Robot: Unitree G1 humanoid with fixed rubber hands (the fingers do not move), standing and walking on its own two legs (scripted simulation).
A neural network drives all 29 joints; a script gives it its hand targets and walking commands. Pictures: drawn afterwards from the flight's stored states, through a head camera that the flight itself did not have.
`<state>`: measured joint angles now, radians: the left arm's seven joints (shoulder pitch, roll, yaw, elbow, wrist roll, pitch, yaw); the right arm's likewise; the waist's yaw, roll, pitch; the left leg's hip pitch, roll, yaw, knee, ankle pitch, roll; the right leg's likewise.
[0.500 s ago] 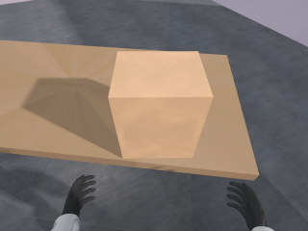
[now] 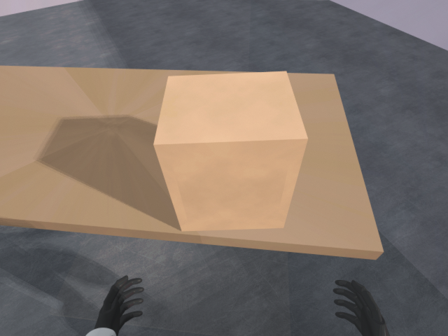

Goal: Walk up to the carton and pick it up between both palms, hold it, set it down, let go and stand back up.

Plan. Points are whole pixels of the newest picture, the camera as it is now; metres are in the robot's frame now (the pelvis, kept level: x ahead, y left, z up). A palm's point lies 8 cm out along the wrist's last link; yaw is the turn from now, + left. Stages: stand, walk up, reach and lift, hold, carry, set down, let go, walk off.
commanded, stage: set down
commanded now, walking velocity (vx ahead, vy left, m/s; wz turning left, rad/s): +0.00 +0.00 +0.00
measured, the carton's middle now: (230, 157) +0.47 -0.01 +0.04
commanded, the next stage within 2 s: let go in 0.32 s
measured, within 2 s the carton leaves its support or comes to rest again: neither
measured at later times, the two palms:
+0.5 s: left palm (110, 330) +0.17 +0.23 -0.07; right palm (364, 333) +0.14 -0.22 -0.08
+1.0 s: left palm out of the picture +0.16 +0.26 -0.08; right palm out of the picture +0.13 -0.26 -0.08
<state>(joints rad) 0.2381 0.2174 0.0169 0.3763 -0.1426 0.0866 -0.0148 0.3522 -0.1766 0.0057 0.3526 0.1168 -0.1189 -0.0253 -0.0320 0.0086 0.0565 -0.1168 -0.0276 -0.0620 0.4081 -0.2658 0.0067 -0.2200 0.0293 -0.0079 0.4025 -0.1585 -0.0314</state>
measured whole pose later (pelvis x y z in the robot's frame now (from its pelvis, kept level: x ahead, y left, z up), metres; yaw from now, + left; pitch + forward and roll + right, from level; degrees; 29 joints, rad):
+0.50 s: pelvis +0.01 +0.00 +0.00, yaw +0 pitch -1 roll +0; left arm 0.24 0.21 0.02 0.43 -0.14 0.10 0.00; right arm 0.29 -0.17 0.01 0.50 0.06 -0.14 -0.01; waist -0.03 0.01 0.08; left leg -0.12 -0.03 -0.06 0.41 -0.28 0.01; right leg -0.22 0.03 -0.01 0.40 -0.17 -0.03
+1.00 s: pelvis +0.01 +0.00 +0.00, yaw +0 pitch -1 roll +0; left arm 0.24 0.29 0.02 0.57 -0.09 0.01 0.00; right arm 0.26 -0.31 0.01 0.64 0.01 -0.06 0.01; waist -0.03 0.00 0.03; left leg -0.12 -0.03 -0.06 0.41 -0.28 0.01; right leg -0.22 0.03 -0.01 0.40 -0.17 -0.03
